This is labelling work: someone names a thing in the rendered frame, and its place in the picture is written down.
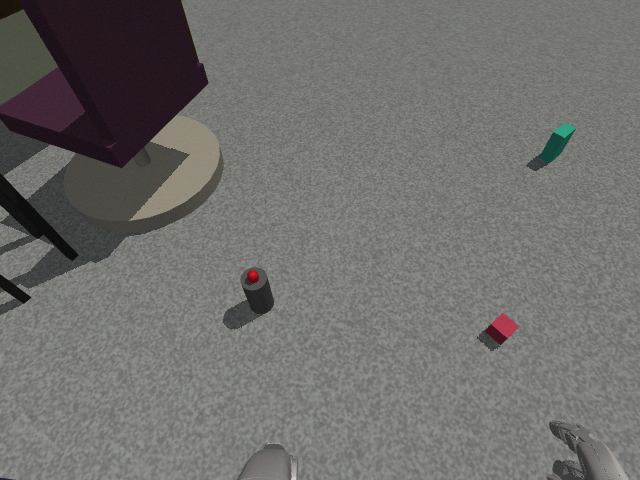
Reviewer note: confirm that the desk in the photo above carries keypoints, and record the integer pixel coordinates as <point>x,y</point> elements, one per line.
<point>9,7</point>

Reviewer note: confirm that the office chair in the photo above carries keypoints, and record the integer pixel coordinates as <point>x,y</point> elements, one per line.
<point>126,68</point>

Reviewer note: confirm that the right robot hand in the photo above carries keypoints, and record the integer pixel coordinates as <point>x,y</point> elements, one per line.
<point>597,462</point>

